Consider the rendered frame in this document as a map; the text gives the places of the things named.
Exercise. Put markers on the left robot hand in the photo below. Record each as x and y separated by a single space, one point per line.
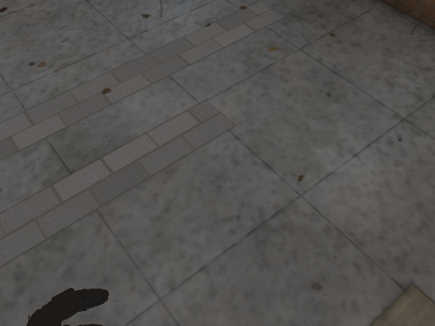
66 304

